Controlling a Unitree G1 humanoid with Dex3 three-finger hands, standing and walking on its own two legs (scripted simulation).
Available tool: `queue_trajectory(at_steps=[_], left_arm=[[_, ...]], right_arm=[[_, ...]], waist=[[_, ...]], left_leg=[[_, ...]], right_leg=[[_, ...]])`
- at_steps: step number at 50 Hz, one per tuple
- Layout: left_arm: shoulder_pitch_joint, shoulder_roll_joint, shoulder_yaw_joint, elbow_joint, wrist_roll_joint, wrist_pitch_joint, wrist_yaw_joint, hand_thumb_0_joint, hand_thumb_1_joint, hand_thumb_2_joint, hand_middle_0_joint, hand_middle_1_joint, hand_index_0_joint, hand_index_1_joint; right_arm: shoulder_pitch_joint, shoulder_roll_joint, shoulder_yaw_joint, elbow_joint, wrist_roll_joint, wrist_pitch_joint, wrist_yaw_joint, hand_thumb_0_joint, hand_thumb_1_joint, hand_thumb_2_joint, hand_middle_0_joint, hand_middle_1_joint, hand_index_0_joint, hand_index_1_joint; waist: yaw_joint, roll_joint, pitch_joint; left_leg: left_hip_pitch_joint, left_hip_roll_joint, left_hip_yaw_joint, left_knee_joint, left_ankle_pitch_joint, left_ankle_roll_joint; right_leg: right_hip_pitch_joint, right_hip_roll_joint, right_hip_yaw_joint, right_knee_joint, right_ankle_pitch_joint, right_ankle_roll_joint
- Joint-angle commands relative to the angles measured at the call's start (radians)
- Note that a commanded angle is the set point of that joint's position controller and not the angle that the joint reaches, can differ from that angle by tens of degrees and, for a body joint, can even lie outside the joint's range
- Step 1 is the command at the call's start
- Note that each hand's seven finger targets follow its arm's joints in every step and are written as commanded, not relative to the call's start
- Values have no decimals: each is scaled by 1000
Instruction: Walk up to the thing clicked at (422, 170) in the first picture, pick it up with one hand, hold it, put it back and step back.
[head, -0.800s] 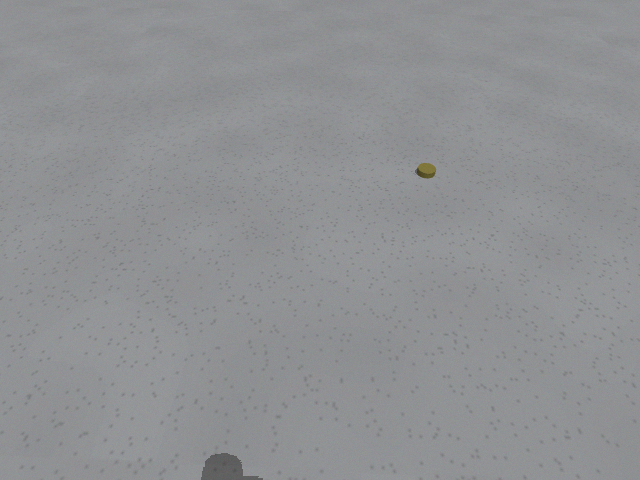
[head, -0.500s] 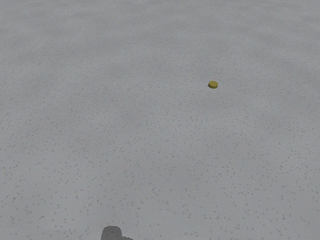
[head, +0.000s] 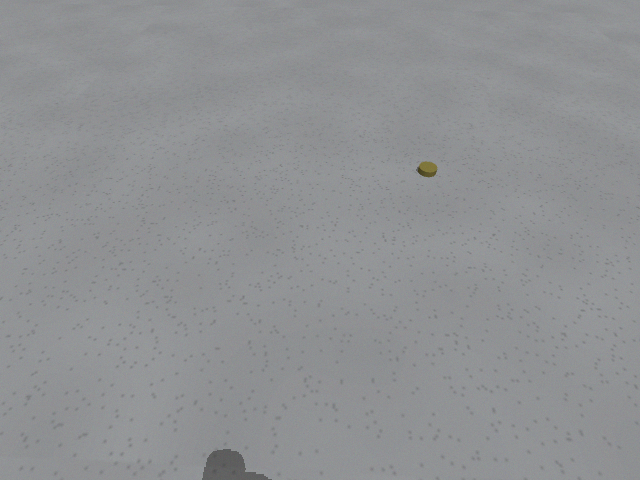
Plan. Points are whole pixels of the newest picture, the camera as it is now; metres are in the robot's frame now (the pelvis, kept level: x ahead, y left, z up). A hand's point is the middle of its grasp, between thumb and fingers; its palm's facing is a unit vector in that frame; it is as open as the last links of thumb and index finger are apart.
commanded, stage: stand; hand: left
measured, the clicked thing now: (427, 169) +1.74 -0.55 -0.77
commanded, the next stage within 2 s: walk up in 0.32 s
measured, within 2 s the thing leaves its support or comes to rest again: neither
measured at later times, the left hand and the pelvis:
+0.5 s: hand out of the picture +0.12 +0.25 -0.14, palm faces -0.12 -0.93 -0.36, open 7.4 cm; pelvis +0.02 -0.02 -0.01, yaw -6 degrees
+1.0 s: hand (260, 405) +0.29 +0.11 -0.16, palm faces -0.23 -0.92 -0.33, open 7.4 cm; pelvis +0.23 -0.15 -0.01, yaw -17 degrees
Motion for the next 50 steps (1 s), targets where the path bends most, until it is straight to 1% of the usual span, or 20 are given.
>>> queue_trajectory(at_steps=[1,15,16,17,18,19,20,22,24,26,29,32,33,34,35,36,37,40,46,50], left_arm=[[-35,215,41,-61,-1,-22,12,0,900,900,-200,-300,-200,-300],[-35,217,43,-59,2,-20,13,0,900,900,-200,-300,-200,-300],[-3,322,125,-161,31,-20,-34,0,900,900,-200,-300,-200,-300],[-84,294,120,-174,33,-9,-55,0,900,900,-200,-300,-200,-300],[-162,256,114,-212,29,-2,-70,0,900,900,-200,-300,-200,-300],[-203,262,118,-240,44,-2,-77,0,900,900,-200,-300,-200,-300],[-183,271,120,-250,41,-8,-81,0,900,900,-200,-300,-200,-300],[-101,288,131,-235,31,-14,-103,0,900,900,-200,-300,-200,-300],[0,274,136,-221,18,-2,-128,0,900,900,-200,-300,-200,-300],[26,259,136,-222,16,1,-141,0,900,900,-200,-300,-200,-300],[17,269,147,-226,17,-2,-144,0,900,900,-200,-300,-200,-300],[197,287,161,-172,27,-14,-121,0,900,900,-200,-300,-200,-300],[340,336,186,-133,30,-26,-101,0,900,900,-200,-300,-200,-300],[427,425,211,-127,34,-35,-75,0,900,900,-200,-300,-200,-300],[339,479,203,-178,17,-45,-73,0,900,900,-200,-300,-200,-300],[233,502,201,-218,1,-47,-74,0,900,900,-200,-300,-200,-300],[199,478,195,-237,-9,-49,-66,0,900,900,-200,-300,-200,-300],[139,387,165,-242,-12,-71,-48,0,900,900,-200,-300,-200,-300],[164,350,147,-286,-10,-94,-48,0,900,900,-200,-300,-200,-300],[202,346,142,-299,-3,-98,-51,0,900,900,-200,-300,-200,-300]], right_arm=[[-32,-204,-44,-65,-1,-21,-9,0,-900,-900,200,300,200,300],[-32,-209,-44,-68,-1,-20,-12,0,-900,-900,200,300,200,300],[49,-343,-130,-139,-32,-55,2,0,-900,-900,200,300,200,300],[106,-361,-149,-111,-39,-66,6,0,-900,-900,200,300,200,300],[152,-398,-169,-108,-41,-72,4,0,-900,-900,200,300,200,300],[155,-401,-174,-129,-34,-78,4,0,-900,-900,200,300,200,300],[120,-398,-173,-153,-33,-85,4,0,-900,-900,200,300,200,300],[68,-361,-168,-188,-35,-98,3,0,-900,-900,200,300,200,300],[-23,-364,-167,-224,-42,-101,11,0,-900,-900,200,300,200,300],[-71,-350,-166,-246,-50,-104,21,0,-900,-900,200,300,200,300],[-57,-359,-169,-247,-54,-100,28,0,-900,-900,200,300,200,300],[-65,-339,-159,-244,-47,-81,27,0,-900,-900,200,300,200,300],[-44,-288,-137,-247,-50,-73,29,0,-900,-900,200,300,200,300],[-20,-175,-96,-282,-37,-73,36,0,-900,-900,200,300,200,300],[-6,-231,-103,-316,-17,-72,40,0,-900,-900,200,300,200,300],[-17,-317,-125,-301,-22,-75,38,0,-900,-900,200,300,200,300],[-44,-345,-131,-287,-15,-80,40,0,-900,-900,200,300,200,300],[78,-301,-126,-236,6,-71,51,0,-900,-900,200,300,200,300],[0,-284,-140,-308,-22,-59,83,0,-900,-900,200,300,200,300],[-100,-250,-137,-353,-22,-81,84,0,-900,-900,200,300,200,300]], waist=[[0,-8,-90],[0,-18,-88],[-31,-51,-194],[-80,20,-110],[-121,183,-28],[-126,139,18],[-102,77,39],[-38,30,11],[22,127,10],[40,166,15],[36,141,38],[118,-19,-8],[189,-210,-75],[225,-493,-48],[150,-429,-30],[106,-273,31],[94,-168,47],[15,-159,14],[32,-88,70],[69,-58,47]], left_leg=[[19,112,-83,-41,152,37],[30,115,-82,-38,174,37],[155,127,-76,52,-337,115],[259,176,-147,1,-521,148],[297,324,-317,-152,-647,205],[235,444,-386,-203,-580,250],[161,472,-402,-224,-540,264],[115,411,-311,-227,-507,239],[43,361,-169,-229,-494,216],[-25,291,-21,-183,-398,179],[-162,254,75,-116,-425,155],[-274,200,163,188,-408,135],[-358,123,204,539,-266,116],[-600,5,192,852,-442,68],[-642,-14,69,937,-410,32],[-617,52,12,943,-346,28],[-610,100,-28,940,-265,40],[-486,142,-36,793,-110,62],[-480,135,15,496,-28,3],[-365,110,43,284,68,3]], right_leg=[[16,-131,105,-47,159,-25],[14,-129,103,-45,183,-23],[-139,-77,152,57,-305,-61],[-420,-55,118,161,-424,-53],[-619,-17,24,406,-312,-27],[-690,-61,74,531,-279,-17],[-673,-93,133,586,-260,-17],[-591,-140,159,610,-205,-16],[-493,-143,91,568,-191,-3],[-387,-139,35,469,-151,3],[-216,-114,-36,382,-98,1],[12,-40,-124,310,-58,-9],[161,0,-76,262,-174,-31],[201,-148,256,59,-499,-80],[93,-343,732,-238,-722,-170],[17,-411,856,-279,-773,-238],[-18,-371,765,-242,-645,-243],[-49,-236,408,-117,-328,-154],[-114,-206,251,-162,-297,-202],[-86,-190,180,-94,-55,-182]])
